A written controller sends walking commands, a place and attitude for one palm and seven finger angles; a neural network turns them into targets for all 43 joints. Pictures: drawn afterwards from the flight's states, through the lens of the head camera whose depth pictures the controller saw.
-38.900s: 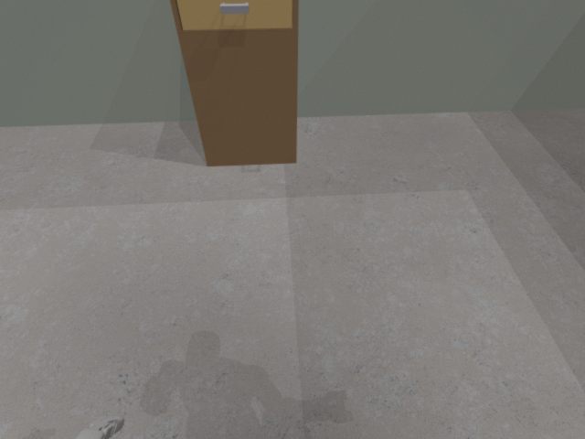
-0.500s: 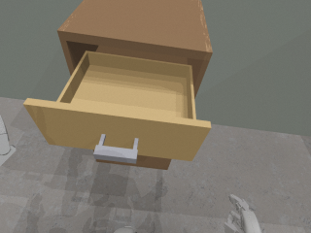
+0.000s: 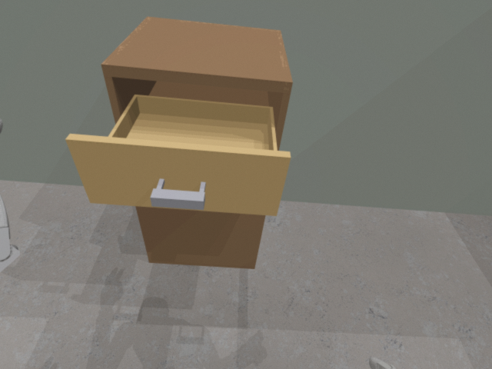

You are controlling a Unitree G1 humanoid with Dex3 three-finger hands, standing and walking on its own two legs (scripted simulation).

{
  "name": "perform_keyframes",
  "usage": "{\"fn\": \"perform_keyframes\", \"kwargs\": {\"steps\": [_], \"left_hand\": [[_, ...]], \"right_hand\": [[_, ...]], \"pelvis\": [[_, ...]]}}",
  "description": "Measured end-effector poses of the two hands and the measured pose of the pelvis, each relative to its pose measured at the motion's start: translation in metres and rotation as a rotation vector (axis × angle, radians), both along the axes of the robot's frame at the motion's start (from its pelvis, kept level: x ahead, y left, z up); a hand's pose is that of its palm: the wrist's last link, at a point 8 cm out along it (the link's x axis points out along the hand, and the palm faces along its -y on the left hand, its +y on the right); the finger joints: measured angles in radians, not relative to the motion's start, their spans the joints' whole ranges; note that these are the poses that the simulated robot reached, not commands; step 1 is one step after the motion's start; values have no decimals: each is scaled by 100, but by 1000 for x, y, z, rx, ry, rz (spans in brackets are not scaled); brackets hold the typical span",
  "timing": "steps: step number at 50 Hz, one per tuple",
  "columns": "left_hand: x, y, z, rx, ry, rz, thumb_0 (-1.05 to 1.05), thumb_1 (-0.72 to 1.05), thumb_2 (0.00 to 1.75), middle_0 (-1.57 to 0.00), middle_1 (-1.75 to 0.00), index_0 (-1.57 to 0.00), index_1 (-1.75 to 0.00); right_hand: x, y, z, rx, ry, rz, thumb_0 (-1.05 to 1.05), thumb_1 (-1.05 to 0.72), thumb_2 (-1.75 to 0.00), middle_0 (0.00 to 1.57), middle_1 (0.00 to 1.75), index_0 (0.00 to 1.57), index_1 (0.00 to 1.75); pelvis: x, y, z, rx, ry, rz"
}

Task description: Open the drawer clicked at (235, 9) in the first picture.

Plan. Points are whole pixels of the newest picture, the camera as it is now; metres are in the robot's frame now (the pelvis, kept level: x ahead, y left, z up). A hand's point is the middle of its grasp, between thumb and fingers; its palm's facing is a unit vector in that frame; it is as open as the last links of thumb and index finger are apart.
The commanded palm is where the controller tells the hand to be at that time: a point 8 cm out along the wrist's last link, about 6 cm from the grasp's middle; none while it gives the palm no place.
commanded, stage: stop stepping back and stand still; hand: left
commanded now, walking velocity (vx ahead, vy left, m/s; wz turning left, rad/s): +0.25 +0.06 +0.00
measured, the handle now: (180, 191) +0.45 +0.18 +0.03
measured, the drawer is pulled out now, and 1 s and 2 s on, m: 0.28 0.28 0.28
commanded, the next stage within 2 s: let the arm hang, fingers relaxed in 0.62 s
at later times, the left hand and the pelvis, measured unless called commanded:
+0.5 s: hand out of the picture +0.07 +0.25 +0.22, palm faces +0.53 -0.71 -0.47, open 7.4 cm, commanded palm +0.02 +0.27 +0.22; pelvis -0.10 -0.02 +0.01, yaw +2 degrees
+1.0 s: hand out of the picture -0.02 +0.17 -0.15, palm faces +0.08 -0.98 -0.20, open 7.4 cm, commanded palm none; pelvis -0.10 -0.01 -0.01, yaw +7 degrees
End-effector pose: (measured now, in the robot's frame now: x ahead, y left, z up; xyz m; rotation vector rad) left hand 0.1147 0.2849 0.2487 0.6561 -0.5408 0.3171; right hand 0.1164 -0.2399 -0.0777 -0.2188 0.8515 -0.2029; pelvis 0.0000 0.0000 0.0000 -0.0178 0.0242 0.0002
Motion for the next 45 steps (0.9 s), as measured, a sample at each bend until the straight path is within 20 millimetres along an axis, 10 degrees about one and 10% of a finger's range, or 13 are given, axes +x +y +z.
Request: {"fn": "perform_keyframes", "kwargs": {"steps": [5,9,17,24,31,37,42,45], "left_hand": [[0,33,-34,-198,5,144,0,89,90,-21,-30,-21,-30],[-4,18,-54,-259,113,88,1,89,90,-21,-30,-21,-30],[-60,-35,-4,28,93,-82,1,89,90,-22,-30,-21,-30],[-91,-10,-3,-44,75,145,0,88,90,-22,-30,-22,-30],[-79,-18,-48,-262,225,174,1,89,90,-21,-30,-21,-30],[-66,-31,-35,-145,189,10,1,89,90,-21,-30,-21,-30],[-31,-1,-177,-316,696,148,0,90,90,-21,-30,-21,-30],[-54,-16,-276,-476,1059,235,0,90,90,-20,-30,-20,-30]], "right_hand": [[-18,-4,-4,-46,-28,20,1,-90,-90,20,30,20,30],[-27,8,6,-19,-94,33,1,-90,-90,20,30,20,30],[-44,28,9,87,-166,98,1,-90,-90,20,30,20,30],[-63,12,-11,119,-47,100,1,-90,-90,20,30,20,30],[-76,-19,5,27,-38,72,1,-90,-90,20,30,20,30],[-68,-30,16,-57,-90,65,1,-90,-90,20,30,20,30],[-67,-19,-31,2,18,115,0,-90,-90,19,30,19,30],[-79,-4,-55,63,89,132,0,-91,-90,19,30,19,30]], "pelvis": [[-25,13,-6,-10,-8,54],[-53,15,-4,23,-32,23],[-87,-6,-2,19,-13,15],[-101,-16,5,33,-25,31],[-102,-16,18,66,-8,46],[-96,-4,10,36,3,41],[-101,4,-9,57,23,93],[-102,-3,-17,73,-2,99]]}}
